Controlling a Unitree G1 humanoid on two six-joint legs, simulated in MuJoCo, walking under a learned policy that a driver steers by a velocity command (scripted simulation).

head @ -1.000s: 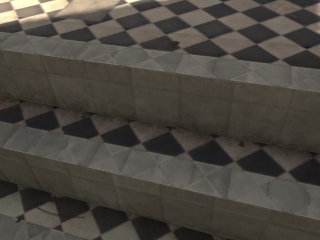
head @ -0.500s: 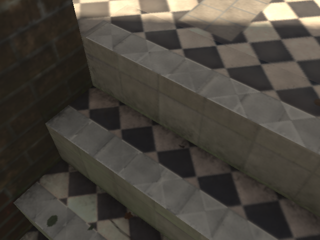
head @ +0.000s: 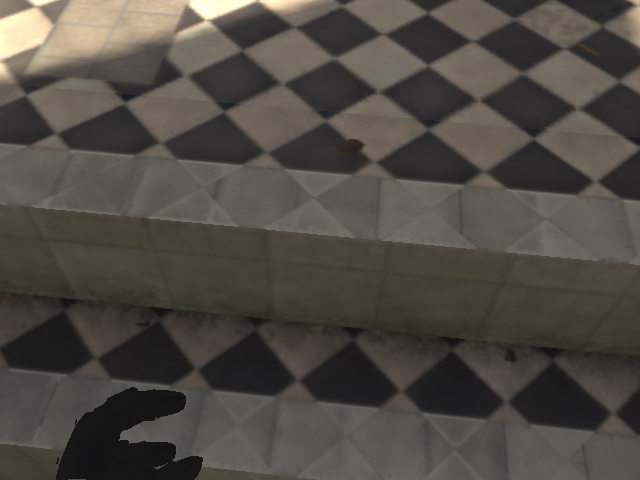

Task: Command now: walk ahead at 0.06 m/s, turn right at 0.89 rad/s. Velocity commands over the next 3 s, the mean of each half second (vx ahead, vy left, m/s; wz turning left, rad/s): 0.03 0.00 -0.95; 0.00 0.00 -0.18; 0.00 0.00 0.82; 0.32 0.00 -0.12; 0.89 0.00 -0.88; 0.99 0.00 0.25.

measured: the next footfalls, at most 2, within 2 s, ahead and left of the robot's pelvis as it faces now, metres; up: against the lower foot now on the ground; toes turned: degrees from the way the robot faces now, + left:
left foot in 0.08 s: +0.03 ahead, +0.13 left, +0.20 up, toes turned -4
right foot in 0.54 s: -0.06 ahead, -0.03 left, +0.01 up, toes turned -14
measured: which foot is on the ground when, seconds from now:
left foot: up 0.00-0.06, down 0.08-0.46, up 0.48-0.98, down 1.00-1.00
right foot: down 0.00-0.28, up 0.30-0.52, down 0.54-0.92, up 0.94-1.00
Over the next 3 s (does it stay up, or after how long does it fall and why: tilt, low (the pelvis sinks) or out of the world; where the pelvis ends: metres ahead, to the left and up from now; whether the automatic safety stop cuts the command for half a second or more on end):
stays up -0.05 -0.07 0.00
